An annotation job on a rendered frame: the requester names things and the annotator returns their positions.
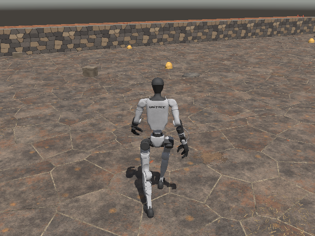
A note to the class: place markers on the robot right forearm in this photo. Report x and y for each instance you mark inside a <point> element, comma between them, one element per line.
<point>181,134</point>

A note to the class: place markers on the right robot foot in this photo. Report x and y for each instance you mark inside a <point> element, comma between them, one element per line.
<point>160,183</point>

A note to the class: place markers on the robot right upper arm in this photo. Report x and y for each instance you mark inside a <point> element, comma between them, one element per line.
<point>175,112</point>

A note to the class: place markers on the robot right hand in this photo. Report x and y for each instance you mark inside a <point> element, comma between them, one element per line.
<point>186,149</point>

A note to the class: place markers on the robot left upper arm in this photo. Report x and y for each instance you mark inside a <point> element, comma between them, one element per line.
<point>139,110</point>

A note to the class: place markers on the robot left forearm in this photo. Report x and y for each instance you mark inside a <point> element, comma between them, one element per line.
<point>134,125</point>

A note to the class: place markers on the robot torso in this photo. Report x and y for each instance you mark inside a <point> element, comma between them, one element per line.
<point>157,119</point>

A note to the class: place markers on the robot left hand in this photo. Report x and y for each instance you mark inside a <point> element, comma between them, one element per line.
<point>134,132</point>

